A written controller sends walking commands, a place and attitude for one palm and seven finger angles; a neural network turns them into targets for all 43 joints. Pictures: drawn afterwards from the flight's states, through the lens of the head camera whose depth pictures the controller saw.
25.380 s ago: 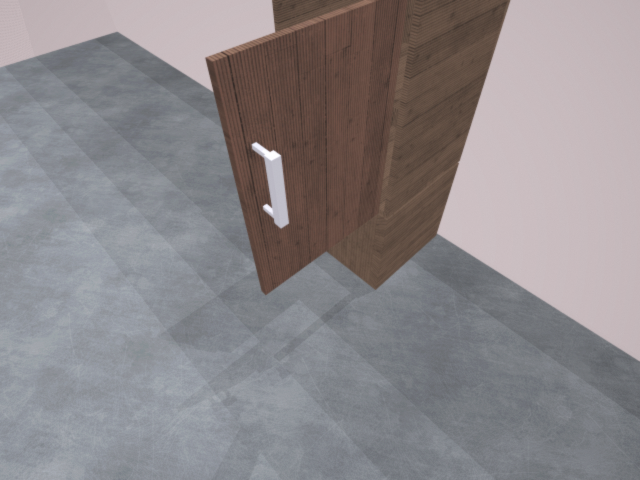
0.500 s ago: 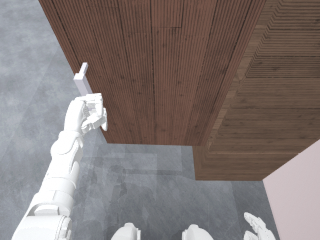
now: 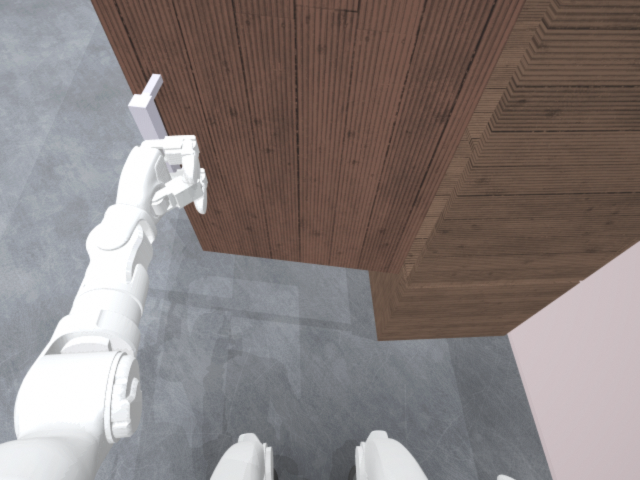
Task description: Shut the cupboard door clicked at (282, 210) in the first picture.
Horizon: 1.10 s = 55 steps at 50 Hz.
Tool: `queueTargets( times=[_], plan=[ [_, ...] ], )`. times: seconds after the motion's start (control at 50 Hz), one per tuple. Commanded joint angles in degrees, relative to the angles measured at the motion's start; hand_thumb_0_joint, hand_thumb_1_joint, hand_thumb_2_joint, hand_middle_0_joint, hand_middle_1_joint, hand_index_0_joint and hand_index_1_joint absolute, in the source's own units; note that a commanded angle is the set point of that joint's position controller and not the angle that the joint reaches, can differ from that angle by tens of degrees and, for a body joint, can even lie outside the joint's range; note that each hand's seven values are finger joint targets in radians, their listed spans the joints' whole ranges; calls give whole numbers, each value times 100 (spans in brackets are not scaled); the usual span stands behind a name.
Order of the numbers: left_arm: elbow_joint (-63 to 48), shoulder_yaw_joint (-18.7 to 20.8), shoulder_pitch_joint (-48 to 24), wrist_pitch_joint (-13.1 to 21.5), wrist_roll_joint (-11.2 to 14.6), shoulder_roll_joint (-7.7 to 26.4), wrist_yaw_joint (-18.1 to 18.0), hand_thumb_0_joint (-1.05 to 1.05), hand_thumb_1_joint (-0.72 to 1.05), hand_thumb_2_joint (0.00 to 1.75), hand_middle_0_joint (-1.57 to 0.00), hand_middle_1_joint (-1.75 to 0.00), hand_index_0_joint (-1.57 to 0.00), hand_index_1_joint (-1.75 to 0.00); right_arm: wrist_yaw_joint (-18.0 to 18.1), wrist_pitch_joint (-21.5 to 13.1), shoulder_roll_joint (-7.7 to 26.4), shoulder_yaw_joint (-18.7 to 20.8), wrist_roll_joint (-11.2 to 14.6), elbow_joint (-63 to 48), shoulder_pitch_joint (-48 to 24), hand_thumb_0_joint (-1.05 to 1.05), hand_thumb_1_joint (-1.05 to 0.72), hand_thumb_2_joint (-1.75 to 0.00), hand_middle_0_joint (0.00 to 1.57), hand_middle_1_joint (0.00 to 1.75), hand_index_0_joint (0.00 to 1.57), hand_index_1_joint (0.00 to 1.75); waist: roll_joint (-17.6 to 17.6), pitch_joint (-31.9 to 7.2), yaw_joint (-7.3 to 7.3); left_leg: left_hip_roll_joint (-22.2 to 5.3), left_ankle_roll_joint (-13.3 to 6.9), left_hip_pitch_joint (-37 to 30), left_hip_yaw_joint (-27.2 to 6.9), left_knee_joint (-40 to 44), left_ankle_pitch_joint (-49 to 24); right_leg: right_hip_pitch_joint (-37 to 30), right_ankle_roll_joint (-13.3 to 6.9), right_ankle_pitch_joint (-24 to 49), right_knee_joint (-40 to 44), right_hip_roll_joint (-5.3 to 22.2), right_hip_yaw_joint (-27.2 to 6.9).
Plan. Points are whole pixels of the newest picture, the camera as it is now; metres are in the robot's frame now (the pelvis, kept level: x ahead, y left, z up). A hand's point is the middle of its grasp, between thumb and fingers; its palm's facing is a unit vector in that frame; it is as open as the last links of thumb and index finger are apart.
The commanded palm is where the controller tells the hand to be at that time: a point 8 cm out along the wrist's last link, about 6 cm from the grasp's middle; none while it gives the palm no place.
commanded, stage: push the door shut along its arc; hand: left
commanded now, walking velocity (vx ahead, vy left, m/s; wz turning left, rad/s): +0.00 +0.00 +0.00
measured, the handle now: (167, 141) +0.54 +0.19 +0.08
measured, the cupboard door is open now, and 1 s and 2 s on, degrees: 80 69 59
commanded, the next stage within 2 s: pull the fist back off the door in 1.16 s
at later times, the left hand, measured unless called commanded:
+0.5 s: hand (238, 145) +0.53 +0.09 +0.08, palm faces -0.34 -0.94 -0.04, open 3.0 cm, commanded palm +0.53 +0.13 +0.08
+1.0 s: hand (251, 127) +0.56 +0.07 +0.08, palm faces -0.42 -0.91 -0.01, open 3.3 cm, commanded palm +0.58 +0.09 +0.08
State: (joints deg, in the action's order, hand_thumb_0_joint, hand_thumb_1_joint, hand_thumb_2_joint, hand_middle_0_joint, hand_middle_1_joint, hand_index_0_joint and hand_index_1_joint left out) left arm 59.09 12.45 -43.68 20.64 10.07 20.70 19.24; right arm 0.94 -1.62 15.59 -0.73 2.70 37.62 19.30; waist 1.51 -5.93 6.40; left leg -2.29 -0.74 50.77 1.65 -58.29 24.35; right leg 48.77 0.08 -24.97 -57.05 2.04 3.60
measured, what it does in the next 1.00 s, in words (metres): stands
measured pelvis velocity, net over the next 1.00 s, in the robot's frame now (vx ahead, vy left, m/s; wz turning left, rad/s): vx -0.01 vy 0.00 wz -0.03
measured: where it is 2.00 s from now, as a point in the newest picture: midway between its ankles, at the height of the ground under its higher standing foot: outside the picture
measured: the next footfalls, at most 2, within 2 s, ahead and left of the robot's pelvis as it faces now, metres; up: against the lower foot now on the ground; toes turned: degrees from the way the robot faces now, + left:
none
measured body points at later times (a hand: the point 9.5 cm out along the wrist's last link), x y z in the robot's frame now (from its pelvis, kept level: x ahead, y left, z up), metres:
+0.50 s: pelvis +0.00 +0.00 -0.02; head +0.14 +0.00 +0.41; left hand +0.54 +0.14 +0.08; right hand -0.02 -0.27 -0.13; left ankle +0.03 +0.11 -0.67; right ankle +0.02 -0.12 -0.67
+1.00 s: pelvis -0.01 +0.00 -0.04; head +0.16 +0.01 +0.38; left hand +0.58 +0.13 +0.09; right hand -0.02 -0.28 -0.14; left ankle +0.03 +0.11 -0.67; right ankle +0.02 -0.12 -0.67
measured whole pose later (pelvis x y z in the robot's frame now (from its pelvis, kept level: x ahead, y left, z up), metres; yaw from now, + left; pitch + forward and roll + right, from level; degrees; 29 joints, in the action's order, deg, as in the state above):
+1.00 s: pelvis -0.01 +0.00 -0.04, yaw -2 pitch +26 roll -3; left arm 74.6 11.8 -74.0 11.6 4.5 32.2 27.3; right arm 1.4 -4.7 16.6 -1.9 -0.2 38.9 20.1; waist 2.3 -5.1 13.7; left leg -4.4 -0.3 67.7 -0.4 -68.5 27.1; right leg 64.6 -0.8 -26.7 -65.1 0.1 5.0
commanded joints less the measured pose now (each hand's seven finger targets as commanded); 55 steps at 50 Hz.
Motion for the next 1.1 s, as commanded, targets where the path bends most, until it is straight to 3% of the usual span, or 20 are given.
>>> queueTargets(
  times=[0.0,0.06,0.1,0.16,0.18,0.2,0.28,0.36,0.4,0.42,0.48,0.54,0.58,0.62,0.66,0.72,0.76,1.0,1.06,1.08],
  plan=[
    [-1063,115,-3253,393,-84,1119,102,0,90,90,-130,-150,-130,-150,86,-186,979,346,-44,-412,595,0,-90,-90,20,30,20,30,274,-2351,382,127,-123,-1905,-517,572,-1173,-277,-164,1061,715,-233,-196],
    [-1044,-172,-3517,384,-112,847,216,0,90,90,-130,-150,-130,-150,54,-209,963,350,-62,-406,622,0,-90,-90,20,30,20,30,531,-2549,455,101,-84,-2196,-606,550,-1175,27,-179,927,673,-241,-147],
    [-1031,-94,-3647,366,-78,940,275,0,90,90,-130,-150,-130,-150,56,-224,998,359,-75,-360,700,0,-90,-90,20,30,20,30,626,-2621,476,87,-93,-2328,-651,498,-1311,127,-205,988,644,-256,-131],
    [-515,20,-3796,182,-35,1027,281,0,90,90,-130,-150,-130,-150,62,-209,1018,303,-67,-350,720,0,-90,-90,20,30,20,30,265,-2347,563,88,-109,-1888,-646,505,-992,160,-177,797,658,-278,-112],
    [-387,148,-3933,120,-51,1187,249,0,90,90,-130,-150,-130,-150,73,-214,1038,292,-69,-350,764,0,-90,-90,20,30,20,30,115,-2253,603,93,-132,-1643,-619,475,-871,126,-161,740,652,-278,-137],
    [-282,322,-4030,99,-90,1415,216,0,90,90,-130,-150,-130,-150,83,-221,1057,278,-73,-321,832,0,-90,-90,20,30,20,30,198,-2206,600,95,-153,-1584,-608,446,-869,186,-167,723,633,-288,-144],
    [-308,504,-4309,123,-299,1807,174,0,90,90,-130,-150,-130,-150,53,-261,1046,253,-132,-395,935,0,-90,-90,20,30,20,30,318,-2567,610,86,-164,-1426,-590,270,-1043,117,-169,818,486,-297,-206],
    [-290,451,-4547,129,-419,1821,284,0,90,90,-130,-150,-130,-150,3,-256,1037,279,-186,-401,1090,0,-90,-90,20,30,20,30,673,-2970,656,52,-134,-1707,-647,94,-1465,330,-176,1049,316,-320,-175],
    [-178,483,-4398,29,-395,1763,369,0,90,90,-130,-150,-130,-150,-13,-243,1051,298,-196,-434,1180,0,-90,-90,20,30,20,30,672,-3178,645,55,-153,-1765,-619,6,-1687,312,-178,1245,254,-351,-166],
    [-145,618,-4445,-31,-426,1990,396,0,90,90,-130,-150,-130,-150,-8,-208,1084,300,-200,-416,1222,0,-90,-90,20,30,20,30,571,-3173,657,33,-147,-1706,-613,-5,-1735,251,-166,1319,264,-355,-168],
    [-204,425,-4531,-186,-418,1763,512,0,90,90,-130,-150,-130,-150,-11,-179,1054,320,-206,-440,1257,0,-90,-90,20,30,20,30,426,-3175,714,82,-190,-1449,-512,-48,-1662,35,-128,1468,324,-366,-217],
    [-309,298,-4824,-240,-413,1667,584,0,90,90,-130,-150,-130,-150,10,-154,1057,341,-217,-359,1336,0,-90,-90,20,30,20,30,493,-3146,819,79,-201,-1616,-533,-100,-1796,191,-135,1551,334,-390,-186],
    [-284,317,-4947,-280,-402,1739,609,0,90,90,-130,-150,-130,-150,25,-161,1065,335,-226,-313,1365,0,-90,-90,20,30,20,30,414,-3038,865,82,-220,-1491,-515,-105,-1657,166,-129,1468,387,-396,-202],
    [-312,151,-5129,-304,-359,1566,675,0,90,90,-130,-150,-130,-150,36,-173,1052,315,-234,-271,1352,0,-90,-90,20,30,20,30,597,-3079,905,101,-216,-1628,-515,-134,-1748,266,-146,1517,372,-416,-175],
    [-100,247,-5327,-357,-376,1772,699,0,90,90,-130,-150,-130,-150,71,-193,1070,302,-240,-209,1370,0,-90,-90,20,30,20,30,439,-2825,990,92,-242,-1330,-489,-177,-1508,277,-135,1351,414,-422,-208],
    [164,48,-5550,-429,-362,1562,754,0,90,90,-130,-150,-130,-150,97,-247,1074,261,-238,-130,1352,0,-90,-90,20,30,20,30,488,-2692,1095,98,-254,-1265,-482,-244,-1425,468,-140,1238,412,-441,-199],
    [77,186,-5735,-417,-394,1838,776,0,90,90,-130,-150,-130,-150,111,-295,1094,266,-260,-116,1364,0,-90,-90,20,30,20,30,646,-2878,1081,102,-256,-1197,-469,-328,-1418,437,-161,1199,355,-431,-228],
    [210,-158,-6632,-605,-512,1466,838,0,90,90,-130,-150,-130,-150,137,-437,1126,253,-319,90,1375,0,-90,-90,20,30,20,30,1182,-3329,1313,44,-240,-1630,-615,-700,-1831,1283,-204,1195,-21,-499,-48],
    [282,-202,-6783,-713,-592,1446,815,0,90,90,-130,-150,-130,-150,134,-426,1153,270,-357,148,1423,0,-90,-90,20,30,20,30,1118,-3377,1372,34,-226,-1659,-656,-731,-1861,1371,-194,1192,-34,-514,-5],
    [202,-255,-6945,-717,-609,1408,811,0,90,90,-130,-150,-130,-150,127,-438,1149,273,-370,162,1429,0,-90,-90,20,30,20,30,1263,-3451,1389,33,-223,-1715,-667,-740,-1869,1425,-202,1170,-65,-516,3]
  ],
)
